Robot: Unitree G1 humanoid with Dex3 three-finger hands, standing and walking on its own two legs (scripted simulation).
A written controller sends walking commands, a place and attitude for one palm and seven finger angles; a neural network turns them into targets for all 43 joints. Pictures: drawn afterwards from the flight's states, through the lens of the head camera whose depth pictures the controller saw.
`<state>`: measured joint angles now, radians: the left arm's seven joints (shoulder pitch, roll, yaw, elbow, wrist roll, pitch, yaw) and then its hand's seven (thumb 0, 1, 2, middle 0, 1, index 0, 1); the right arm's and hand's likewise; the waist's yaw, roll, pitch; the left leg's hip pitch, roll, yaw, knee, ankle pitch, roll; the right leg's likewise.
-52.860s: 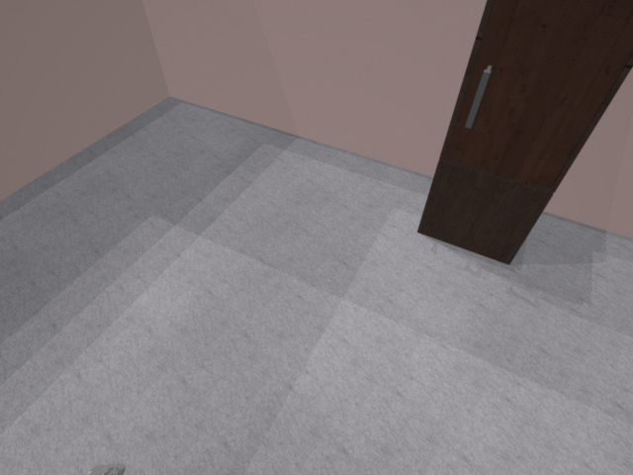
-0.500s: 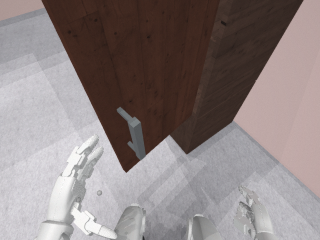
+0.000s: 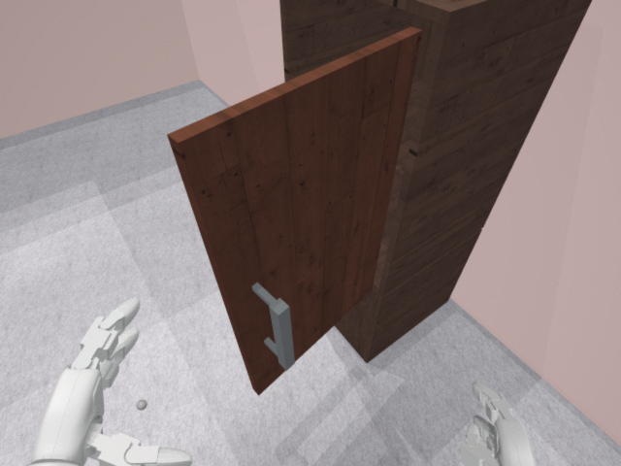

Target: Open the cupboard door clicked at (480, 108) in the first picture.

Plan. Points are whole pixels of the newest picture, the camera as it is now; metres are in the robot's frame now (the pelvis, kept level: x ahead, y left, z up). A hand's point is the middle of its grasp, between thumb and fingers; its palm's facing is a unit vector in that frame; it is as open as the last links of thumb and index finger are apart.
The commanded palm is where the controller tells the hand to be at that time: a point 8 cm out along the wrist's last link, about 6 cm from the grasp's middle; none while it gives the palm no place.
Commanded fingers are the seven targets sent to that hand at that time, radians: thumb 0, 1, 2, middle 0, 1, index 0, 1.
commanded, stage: draw the hand back to the body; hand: left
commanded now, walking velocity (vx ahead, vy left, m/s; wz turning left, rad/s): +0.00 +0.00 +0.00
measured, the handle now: (274, 329) +0.33 +0.09 -0.04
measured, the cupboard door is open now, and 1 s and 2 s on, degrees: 98 98 98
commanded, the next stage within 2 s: step back with the hand held close in 0.94 s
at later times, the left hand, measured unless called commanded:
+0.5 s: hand (41, 308) +0.21 +0.26 +0.19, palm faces +0.40 -0.80 -0.44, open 9.8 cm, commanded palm +0.16 +0.30 +0.22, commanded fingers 0.00 0.83 0.87 -0.20 -0.30 -0.20 -0.30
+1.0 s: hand (22, 302) +0.20 +0.26 +0.21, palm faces +0.45 -0.80 -0.41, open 7.4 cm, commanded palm +0.16 +0.29 +0.23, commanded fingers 0.00 0.90 0.90 -0.20 -0.30 -0.20 -0.30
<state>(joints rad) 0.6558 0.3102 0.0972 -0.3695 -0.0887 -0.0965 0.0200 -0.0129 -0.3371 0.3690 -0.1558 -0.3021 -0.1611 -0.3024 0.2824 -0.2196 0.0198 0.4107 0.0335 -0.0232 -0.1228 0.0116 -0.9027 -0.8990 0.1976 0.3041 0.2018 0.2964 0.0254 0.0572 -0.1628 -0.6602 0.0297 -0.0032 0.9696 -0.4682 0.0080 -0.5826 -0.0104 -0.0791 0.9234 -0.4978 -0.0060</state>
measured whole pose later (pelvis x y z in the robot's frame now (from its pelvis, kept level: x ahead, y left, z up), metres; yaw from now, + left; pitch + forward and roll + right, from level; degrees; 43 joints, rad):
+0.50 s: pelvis +0.03 +0.01 +0.05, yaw -1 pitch -1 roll -1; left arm 0.53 0.36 0.29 -0.43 -0.05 -0.03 0.13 0.00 0.50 0.73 -0.19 -0.30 -0.20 -0.30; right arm 0.23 -0.23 0.05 0.57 0.01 -0.10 -0.09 0.01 -0.90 -0.90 0.20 0.30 0.20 0.30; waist 0.07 0.07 -0.05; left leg -0.21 0.01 0.03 0.55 -0.32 0.02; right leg -0.14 -0.02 -0.05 0.50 -0.34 0.01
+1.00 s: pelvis +0.02 +0.00 +0.06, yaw -1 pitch -4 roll +0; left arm 0.47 0.34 0.34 -0.40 -0.06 -0.06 0.11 0.01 0.89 0.90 -0.21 -0.30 -0.21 -0.30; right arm 0.20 -0.23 0.02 0.63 0.00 -0.10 -0.08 0.01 -0.90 -0.90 0.20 0.30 0.20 0.30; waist 0.07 0.07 0.01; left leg -0.10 0.02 0.04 0.43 -0.25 0.00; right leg -0.04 0.00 -0.05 0.39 -0.27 0.00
